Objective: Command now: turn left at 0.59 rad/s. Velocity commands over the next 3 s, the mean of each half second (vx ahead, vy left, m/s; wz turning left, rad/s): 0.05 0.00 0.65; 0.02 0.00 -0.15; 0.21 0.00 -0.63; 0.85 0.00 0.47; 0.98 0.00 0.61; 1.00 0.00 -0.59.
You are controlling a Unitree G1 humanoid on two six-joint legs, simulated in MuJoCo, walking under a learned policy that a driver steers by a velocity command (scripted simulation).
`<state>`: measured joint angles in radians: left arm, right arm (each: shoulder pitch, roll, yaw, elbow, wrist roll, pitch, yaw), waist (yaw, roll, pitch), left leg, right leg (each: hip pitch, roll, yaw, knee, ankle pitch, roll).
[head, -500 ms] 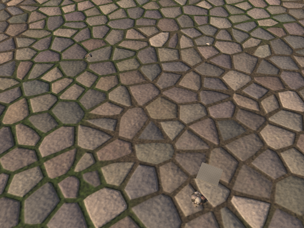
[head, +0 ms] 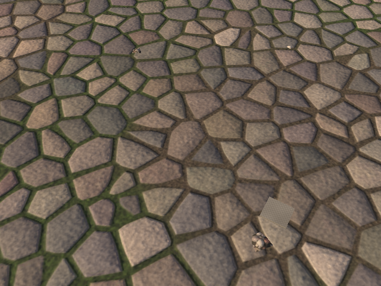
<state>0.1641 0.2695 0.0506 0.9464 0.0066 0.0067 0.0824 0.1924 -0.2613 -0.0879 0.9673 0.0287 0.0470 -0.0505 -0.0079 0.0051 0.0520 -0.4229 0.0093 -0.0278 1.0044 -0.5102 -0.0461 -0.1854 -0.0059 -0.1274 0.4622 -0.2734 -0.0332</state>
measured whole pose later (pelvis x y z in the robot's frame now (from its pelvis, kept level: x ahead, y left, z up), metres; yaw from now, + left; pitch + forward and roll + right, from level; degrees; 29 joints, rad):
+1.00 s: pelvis +0.10 +0.08 +0.00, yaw +11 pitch +2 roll +1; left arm 0.15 0.32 0.09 0.83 -0.03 0.02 0.03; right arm 0.13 -0.31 -0.07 0.79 0.02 -0.01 -0.05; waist 0.04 -0.02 0.07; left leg -0.32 -0.08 -0.12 0.67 -0.42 -0.07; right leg -0.32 0.05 0.21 0.40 -0.12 0.02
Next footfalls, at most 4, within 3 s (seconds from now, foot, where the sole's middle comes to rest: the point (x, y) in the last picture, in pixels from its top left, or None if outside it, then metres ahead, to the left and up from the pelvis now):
0.16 left None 0.03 0.15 -0.77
0.68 right None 0.22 -0.02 -0.77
1.06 left None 0.13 0.21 -0.77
1.60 right None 0.24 -0.08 -0.77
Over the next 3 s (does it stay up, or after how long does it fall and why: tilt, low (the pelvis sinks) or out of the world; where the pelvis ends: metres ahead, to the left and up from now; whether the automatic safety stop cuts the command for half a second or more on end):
stays up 1.31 0.29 -0.02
